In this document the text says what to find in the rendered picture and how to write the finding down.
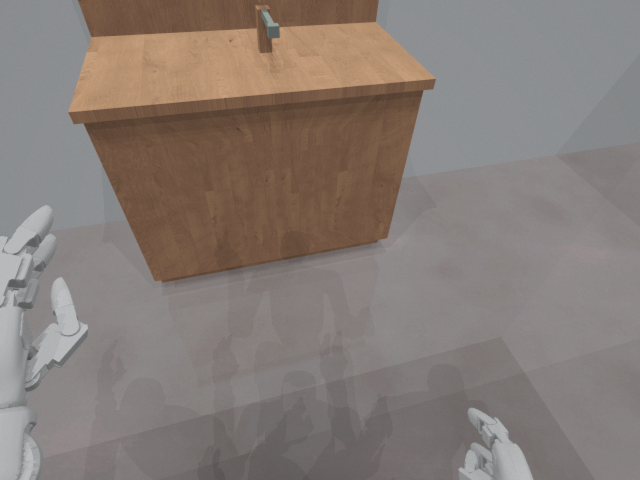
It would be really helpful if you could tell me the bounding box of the robot left hand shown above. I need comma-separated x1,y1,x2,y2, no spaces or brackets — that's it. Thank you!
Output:
0,205,88,409

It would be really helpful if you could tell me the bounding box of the robot right hand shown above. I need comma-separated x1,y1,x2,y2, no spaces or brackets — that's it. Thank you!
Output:
459,408,533,480

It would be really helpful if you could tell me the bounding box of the robot left forearm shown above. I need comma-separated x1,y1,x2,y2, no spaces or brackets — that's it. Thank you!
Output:
0,406,44,480

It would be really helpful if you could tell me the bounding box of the counter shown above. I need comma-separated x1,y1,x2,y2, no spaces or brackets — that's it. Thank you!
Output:
68,0,436,283

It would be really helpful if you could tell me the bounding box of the tap lever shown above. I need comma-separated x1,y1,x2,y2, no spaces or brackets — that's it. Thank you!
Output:
261,7,280,39

